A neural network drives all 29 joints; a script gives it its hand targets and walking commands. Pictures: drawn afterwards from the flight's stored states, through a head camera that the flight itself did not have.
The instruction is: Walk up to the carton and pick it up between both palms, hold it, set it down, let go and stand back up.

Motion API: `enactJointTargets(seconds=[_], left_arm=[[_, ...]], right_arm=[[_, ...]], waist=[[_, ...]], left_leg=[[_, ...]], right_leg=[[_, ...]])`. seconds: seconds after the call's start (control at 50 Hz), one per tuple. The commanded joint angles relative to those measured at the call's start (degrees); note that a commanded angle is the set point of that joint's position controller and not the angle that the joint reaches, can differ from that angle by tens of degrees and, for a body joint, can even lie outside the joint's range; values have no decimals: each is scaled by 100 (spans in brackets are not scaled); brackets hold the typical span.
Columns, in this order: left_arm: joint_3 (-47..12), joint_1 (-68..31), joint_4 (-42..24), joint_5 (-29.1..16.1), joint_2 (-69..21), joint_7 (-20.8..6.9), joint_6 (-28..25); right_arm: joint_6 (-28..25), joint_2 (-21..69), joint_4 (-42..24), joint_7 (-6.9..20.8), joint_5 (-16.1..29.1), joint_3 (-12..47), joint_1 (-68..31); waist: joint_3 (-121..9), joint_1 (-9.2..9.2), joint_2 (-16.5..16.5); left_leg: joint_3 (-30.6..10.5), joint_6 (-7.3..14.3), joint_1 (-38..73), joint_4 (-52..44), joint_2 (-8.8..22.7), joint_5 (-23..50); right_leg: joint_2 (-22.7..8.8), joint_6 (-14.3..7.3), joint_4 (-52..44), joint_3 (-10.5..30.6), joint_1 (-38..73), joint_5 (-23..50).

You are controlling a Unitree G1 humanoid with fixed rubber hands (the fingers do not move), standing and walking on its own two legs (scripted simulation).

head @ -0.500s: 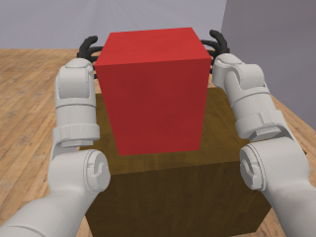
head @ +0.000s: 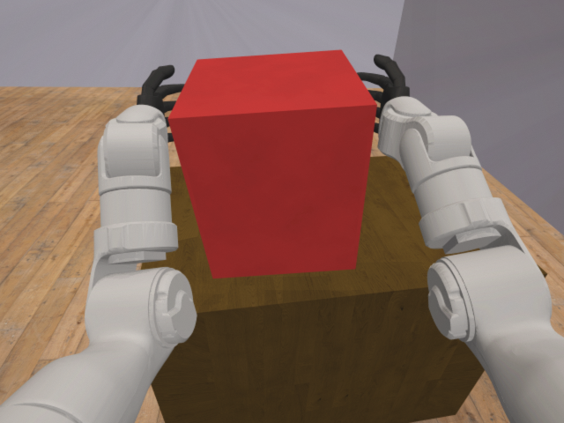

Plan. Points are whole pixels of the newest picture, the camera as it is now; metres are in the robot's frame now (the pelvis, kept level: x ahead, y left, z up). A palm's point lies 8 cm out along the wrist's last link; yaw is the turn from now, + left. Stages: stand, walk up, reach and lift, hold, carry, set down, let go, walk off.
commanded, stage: set down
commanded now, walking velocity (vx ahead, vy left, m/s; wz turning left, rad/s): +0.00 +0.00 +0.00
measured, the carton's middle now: (276, 164) +0.39 +0.00 +0.25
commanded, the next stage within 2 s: none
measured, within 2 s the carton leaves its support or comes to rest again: neither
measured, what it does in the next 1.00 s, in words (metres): stands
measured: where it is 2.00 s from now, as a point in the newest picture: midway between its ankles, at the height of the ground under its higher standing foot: outside the picture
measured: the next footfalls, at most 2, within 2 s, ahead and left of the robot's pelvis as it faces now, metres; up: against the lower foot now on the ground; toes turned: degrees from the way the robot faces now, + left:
none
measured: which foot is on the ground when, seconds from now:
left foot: down 0.00-1.00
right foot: down 0.00-1.00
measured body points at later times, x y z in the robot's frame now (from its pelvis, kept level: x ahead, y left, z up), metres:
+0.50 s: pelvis +0.02 -0.01 +0.00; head -0.08 +0.02 +0.44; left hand +0.41 +0.16 +0.35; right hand +0.40 -0.14 +0.35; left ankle +0.03 +0.12 -0.75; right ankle +0.01 -0.10 -0.75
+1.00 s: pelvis +0.01 +0.00 +0.00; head -0.05 +0.02 +0.45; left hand +0.41 +0.15 +0.28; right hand +0.41 -0.16 +0.27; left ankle +0.03 +0.12 -0.75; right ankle +0.01 -0.10 -0.75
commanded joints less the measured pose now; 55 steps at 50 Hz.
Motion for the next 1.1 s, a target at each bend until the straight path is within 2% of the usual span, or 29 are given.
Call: enactJointTargets(seconds=[0.0,0.04,0.1,0.14,0.2,0.28,0.32,0.42,0.46,0.52,0.64,0.72,0.82,0.88,1.0,1.08], left_arm=[[-2504,-4725,-1248,-1606,-3159,-727,-431],[-2455,-4772,-979,-1587,-3121,-647,-370],[-1680,-4611,202,-1063,-2663,-821,-463],[-1355,-4643,640,-817,-2465,-936,-707],[-1198,-4657,789,-689,-2407,-948,-1007],[-834,-4084,1030,-406,-2077,-1036,-1022],[-753,-3853,925,-336,-1976,-1107,-1023],[-1075,-3625,182,-375,-2187,-1135,-1149],[-1212,-3445,-112,-381,-2256,-1112,-1170],[-1389,-3254,-476,-357,-2330,-1066,-1206],[-1852,-3141,-1200,-478,-2556,-829,-1414],[-1937,-2957,-1251,-458,-2549,-640,-1520],[-1679,-2757,-737,-311,-2425,-573,-1594],[-1585,-2808,-496,-293,-2450,-529,-1697],[-1447,-2901,43,-256,-2502,-435,-1906],[-1400,-3034,265,-247,-2549,-345,-2090]], right_arm=[[-461,3363,-1936,872,898,1211,-4527],[-426,3252,-1680,833,824,1042,-4599],[-459,3010,-621,900,366,308,-4389],[-685,2918,-274,1003,94,-79,-4322],[-1042,2803,-201,1061,-151,-319,-4364],[-1215,2611,106,1029,-332,-358,-4096],[-1307,2541,23,1020,-395,-346,-3963],[-1783,2495,-746,966,-502,-175,-3830],[-1937,2476,-976,957,-546,-57,-3692],[-2143,2459,-1186,978,-629,64,-3460],[-2620,2622,-1667,1098,-723,427,-3251],[-2844,2633,-1645,1206,-837,539,-3120],[-3013,2615,-1369,1339,-1179,347,-3038],[-3149,2653,-1215,1413,-1395,215,-3102],[-3333,2570,-663,1552,-1811,-250,-3050],[-3439,2541,-317,1654,-2027,-577,-3009]], waist=[[-2445,-40,415],[-1995,-140,379],[-429,-76,246],[-320,-4,259],[-688,17,300],[-339,14,-28],[-273,-25,-116],[-906,-194,92],[-915,-221,181],[-815,-266,314],[-1082,-186,509],[-1018,-61,422],[-736,83,49],[-785,147,-101],[-711,116,-164],[-716,84,-26]], left_leg=[[-152,-212,822,87,-269,1546],[-133,-226,960,147,-259,1427],[-46,-36,80,-315,-267,-221],[-10,41,-72,-371,-267,-563],[18,18,284,-352,-235,-171],[126,52,629,-394,-285,447],[144,75,670,-409,-305,649],[189,-83,1299,-111,-354,1826],[205,-148,1451,-13,-363,2144],[233,-192,1500,30,-360,2241],[283,-244,1625,151,-323,2490],[317,-184,1563,115,-295,2252],[373,44,1137,-204,-291,1279],[389,109,1079,-297,-284,1025],[389,116,1123,-396,-253,683],[377,67,1158,-385,-233,625]], right_leg=[[268,353,-58,140,304,1142],[272,367,-113,98,134,973],[124,413,-396,168,-278,-517],[39,382,-434,195,-463,-1200],[52,370,-336,110,-241,-654],[42,473,-392,63,184,71],[41,498,-387,44,308,341],[93,527,-181,-73,667,1590],[119,522,-148,-117,731,1807],[125,514,-114,-183,738,1836],[118,490,22,-294,830,1941],[91,490,37,-328,824,1767],[-13,533,-36,-310,758,1304],[-50,552,-40,-311,752,1213],[-71,507,-130,-344,416,830],[-74,465,-145,-358,226,640]])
